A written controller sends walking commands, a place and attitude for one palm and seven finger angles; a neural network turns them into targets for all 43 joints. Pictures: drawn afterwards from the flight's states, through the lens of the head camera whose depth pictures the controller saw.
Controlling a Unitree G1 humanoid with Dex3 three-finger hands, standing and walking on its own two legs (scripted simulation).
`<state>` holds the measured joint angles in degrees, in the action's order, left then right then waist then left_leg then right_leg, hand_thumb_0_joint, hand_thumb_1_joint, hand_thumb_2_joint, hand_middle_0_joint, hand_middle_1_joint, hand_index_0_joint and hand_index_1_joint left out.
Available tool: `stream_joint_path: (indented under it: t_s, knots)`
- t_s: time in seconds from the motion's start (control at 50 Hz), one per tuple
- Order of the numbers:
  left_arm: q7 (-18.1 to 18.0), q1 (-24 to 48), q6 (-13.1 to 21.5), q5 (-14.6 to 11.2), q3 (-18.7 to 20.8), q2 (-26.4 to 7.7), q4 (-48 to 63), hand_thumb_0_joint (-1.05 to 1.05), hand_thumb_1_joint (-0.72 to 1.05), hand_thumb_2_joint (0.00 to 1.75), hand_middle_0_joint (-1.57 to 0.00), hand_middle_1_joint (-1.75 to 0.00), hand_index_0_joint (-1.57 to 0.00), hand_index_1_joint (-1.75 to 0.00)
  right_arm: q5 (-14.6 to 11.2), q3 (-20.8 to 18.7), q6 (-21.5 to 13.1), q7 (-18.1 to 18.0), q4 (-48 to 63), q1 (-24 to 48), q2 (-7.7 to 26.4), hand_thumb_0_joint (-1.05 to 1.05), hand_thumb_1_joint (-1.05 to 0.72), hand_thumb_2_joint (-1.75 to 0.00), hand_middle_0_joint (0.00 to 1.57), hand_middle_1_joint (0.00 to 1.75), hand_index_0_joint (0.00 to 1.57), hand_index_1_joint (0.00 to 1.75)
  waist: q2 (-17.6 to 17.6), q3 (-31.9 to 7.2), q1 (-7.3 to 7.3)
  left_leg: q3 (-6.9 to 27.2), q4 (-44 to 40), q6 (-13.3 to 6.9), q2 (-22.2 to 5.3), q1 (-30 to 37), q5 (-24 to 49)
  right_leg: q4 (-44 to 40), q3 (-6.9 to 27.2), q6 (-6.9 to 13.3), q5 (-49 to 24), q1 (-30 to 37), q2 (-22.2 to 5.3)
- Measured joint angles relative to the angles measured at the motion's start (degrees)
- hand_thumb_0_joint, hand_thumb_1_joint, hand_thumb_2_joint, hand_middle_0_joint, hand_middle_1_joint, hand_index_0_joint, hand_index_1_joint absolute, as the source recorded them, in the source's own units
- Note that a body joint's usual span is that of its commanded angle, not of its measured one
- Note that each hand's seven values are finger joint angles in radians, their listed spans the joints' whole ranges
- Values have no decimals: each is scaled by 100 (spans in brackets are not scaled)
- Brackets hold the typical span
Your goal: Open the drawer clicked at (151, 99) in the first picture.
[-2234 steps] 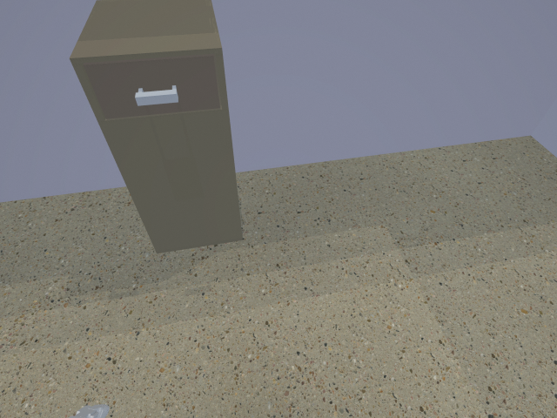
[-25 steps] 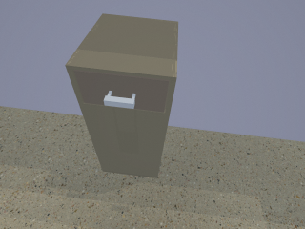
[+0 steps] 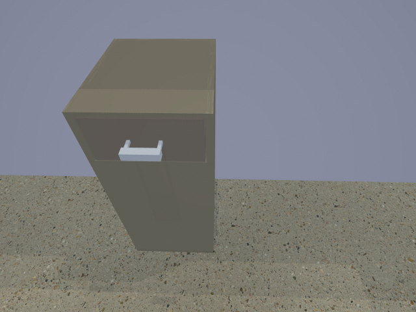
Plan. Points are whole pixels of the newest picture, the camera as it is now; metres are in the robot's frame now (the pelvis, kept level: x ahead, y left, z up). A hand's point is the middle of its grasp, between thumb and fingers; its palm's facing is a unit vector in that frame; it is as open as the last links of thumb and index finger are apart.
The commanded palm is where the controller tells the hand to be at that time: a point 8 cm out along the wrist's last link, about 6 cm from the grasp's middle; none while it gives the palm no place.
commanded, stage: come to a stop and stand still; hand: left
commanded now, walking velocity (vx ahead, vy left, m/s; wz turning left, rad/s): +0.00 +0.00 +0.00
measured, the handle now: (142, 148) +0.51 +0.20 +0.00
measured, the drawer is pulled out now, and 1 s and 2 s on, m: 0.00 0.00 0.00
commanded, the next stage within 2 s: look again from close up in 0.18 s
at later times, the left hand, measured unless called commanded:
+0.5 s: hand out of the picture +0.00 +0.16 -0.17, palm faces +0.02 -0.98 -0.18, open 7.4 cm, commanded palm none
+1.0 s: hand out of the picture +0.02 +0.17 -0.17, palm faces +0.02 -0.98 -0.21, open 7.3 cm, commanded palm none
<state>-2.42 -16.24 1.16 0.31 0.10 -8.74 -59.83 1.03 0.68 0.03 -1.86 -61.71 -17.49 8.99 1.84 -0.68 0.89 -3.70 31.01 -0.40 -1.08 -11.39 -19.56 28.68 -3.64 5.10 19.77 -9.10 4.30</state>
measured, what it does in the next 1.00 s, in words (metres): stands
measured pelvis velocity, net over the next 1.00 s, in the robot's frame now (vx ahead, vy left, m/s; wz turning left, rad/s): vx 0.02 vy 0.00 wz -0.02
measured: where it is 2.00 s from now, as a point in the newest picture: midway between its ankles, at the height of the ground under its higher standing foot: outside the picture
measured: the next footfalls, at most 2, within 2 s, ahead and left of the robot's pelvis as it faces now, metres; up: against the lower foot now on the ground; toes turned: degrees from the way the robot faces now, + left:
none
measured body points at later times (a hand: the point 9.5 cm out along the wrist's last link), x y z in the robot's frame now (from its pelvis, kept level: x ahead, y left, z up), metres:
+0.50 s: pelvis +0.02 +0.00 +0.00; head +0.04 +0.00 +0.45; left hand +0.00 +0.22 -0.15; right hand +0.01 -0.21 -0.16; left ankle -0.03 +0.11 -0.73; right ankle -0.05 -0.06 -0.73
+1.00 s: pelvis +0.02 +0.00 +0.00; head +0.04 +0.00 +0.45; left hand +0.02 +0.23 -0.15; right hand +0.01 -0.21 -0.16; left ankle -0.03 +0.11 -0.73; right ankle -0.05 -0.06 -0.73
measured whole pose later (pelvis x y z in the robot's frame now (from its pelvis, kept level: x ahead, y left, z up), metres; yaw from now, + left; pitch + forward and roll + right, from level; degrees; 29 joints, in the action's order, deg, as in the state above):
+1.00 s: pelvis +0.02 +0.00 +0.00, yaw -1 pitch +1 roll +1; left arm -2.7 -17.7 0.7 0.1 -0.2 -8.4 -62.7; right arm 0.5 1.6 -0.8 -3.2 -65.1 -16.3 8.0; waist -0.5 0.3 -0.1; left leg -5.3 24.3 -0.6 0.2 -6.8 -18.2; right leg 25.4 -1.9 4.4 19.7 -6.5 3.3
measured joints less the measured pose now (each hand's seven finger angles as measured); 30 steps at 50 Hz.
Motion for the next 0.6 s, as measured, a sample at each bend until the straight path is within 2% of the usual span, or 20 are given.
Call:
stream_joint_path:
  t_s: [0.2,0.6]
  knots:
    - [37,-106,15,-17,-64,-22,-190,0,92,90,-20,-30,-20,-30,-19,93,-53,-6,-161,92,16,1,-92,-90,20,30,20,30,-115,25,-36,-59,-342,7,29,208,103,-259,71,-12,-76,155,-13]
    - [20,-287,7,-15,-101,135,-420,0,91,90,-20,-30,-20,-30,-39,124,-85,-72,-403,120,-94,1,-91,-90,20,30,20,30,-207,102,-99,-104,-486,-14,77,375,28,-332,129,-47,21,281,-50]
